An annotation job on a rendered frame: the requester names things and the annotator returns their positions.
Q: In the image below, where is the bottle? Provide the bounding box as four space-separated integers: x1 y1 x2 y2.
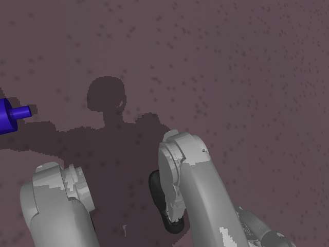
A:
0 98 32 135

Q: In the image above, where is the right robot foot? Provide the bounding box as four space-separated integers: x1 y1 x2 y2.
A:
149 170 185 234

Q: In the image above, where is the right robot hand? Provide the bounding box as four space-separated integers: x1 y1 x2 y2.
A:
233 203 272 247

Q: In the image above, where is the right robot arm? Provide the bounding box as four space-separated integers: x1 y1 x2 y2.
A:
261 231 296 247

